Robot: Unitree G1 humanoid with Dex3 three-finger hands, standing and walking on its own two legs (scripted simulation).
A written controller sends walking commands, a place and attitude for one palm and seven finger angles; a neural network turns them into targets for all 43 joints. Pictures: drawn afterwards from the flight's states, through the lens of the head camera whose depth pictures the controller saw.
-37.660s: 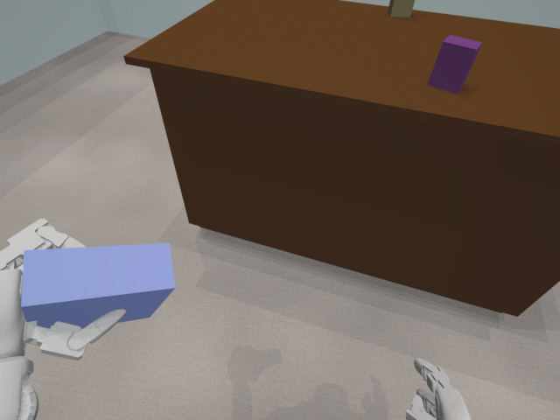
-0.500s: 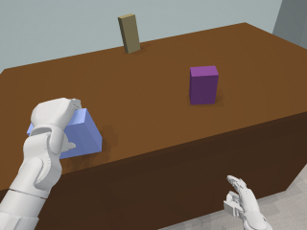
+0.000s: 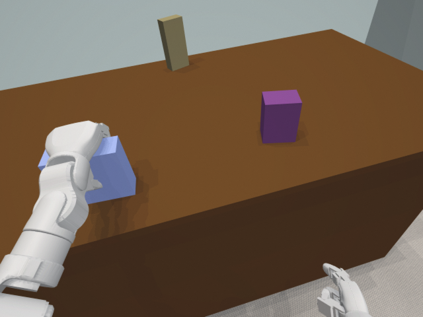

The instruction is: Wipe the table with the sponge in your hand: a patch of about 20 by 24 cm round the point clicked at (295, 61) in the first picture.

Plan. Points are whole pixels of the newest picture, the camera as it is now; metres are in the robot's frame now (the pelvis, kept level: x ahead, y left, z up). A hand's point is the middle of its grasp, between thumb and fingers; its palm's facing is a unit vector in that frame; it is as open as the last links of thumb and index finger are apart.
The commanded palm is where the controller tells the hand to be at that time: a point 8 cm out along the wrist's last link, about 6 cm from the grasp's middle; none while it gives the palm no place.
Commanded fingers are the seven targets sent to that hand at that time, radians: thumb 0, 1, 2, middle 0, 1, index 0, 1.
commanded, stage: wipe forward along the middle lane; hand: left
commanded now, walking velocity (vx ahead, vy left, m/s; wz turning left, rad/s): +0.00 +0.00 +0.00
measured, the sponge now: (97, 180) +0.33 +0.28 +0.11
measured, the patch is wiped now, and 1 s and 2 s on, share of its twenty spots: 0.95 0.95 0.95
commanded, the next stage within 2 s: slide back across to the first lane in 0.92 s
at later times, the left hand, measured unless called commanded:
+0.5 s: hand (92, 147) +0.37 +0.30 +0.16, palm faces -0.03 -0.02 -1.00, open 9.2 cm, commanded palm +0.36 +0.30 +0.18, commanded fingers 0.00 0.10 1.30 -1.20 -1.60 -1.20 -1.60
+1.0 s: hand (94, 133) +0.42 +0.32 +0.16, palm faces -0.09 -0.02 -1.00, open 9.2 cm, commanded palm +0.41 +0.32 +0.19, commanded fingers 0.00 0.10 1.30 -1.20 -1.60 -1.20 -1.60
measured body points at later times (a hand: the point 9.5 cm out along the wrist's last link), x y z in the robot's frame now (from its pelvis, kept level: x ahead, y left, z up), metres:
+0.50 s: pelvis +0.00 +0.00 +0.00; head -0.01 -0.03 +0.45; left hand +0.37 +0.30 +0.21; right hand +0.17 -0.25 -0.11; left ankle +0.04 +0.15 -0.74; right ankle -0.01 -0.12 -0.74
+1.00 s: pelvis +0.01 +0.01 +0.00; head +0.02 -0.02 +0.45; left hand +0.42 +0.31 +0.21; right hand +0.12 -0.26 -0.13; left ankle +0.04 +0.15 -0.74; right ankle -0.01 -0.12 -0.74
